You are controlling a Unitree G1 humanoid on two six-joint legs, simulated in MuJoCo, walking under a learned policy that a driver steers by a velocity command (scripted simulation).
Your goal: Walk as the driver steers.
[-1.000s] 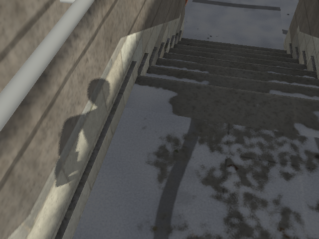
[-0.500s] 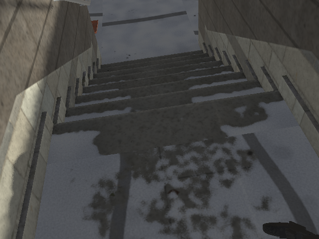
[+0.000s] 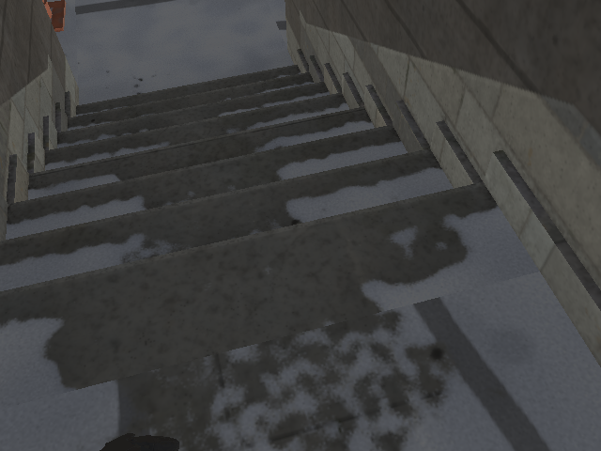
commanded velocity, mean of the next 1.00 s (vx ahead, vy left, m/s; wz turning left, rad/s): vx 0.21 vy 0.00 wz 0.13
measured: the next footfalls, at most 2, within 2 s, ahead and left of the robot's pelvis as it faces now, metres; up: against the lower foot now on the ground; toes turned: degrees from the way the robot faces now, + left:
right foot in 0.14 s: +0.37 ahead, -0.12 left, +0.00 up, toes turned +7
left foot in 0.44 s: +0.43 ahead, +0.13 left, +0.00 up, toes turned +9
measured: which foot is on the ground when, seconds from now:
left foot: down 0.00-0.14, up 0.16-0.42, down 0.44-1.00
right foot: up 0.00-0.12, down 0.14-1.00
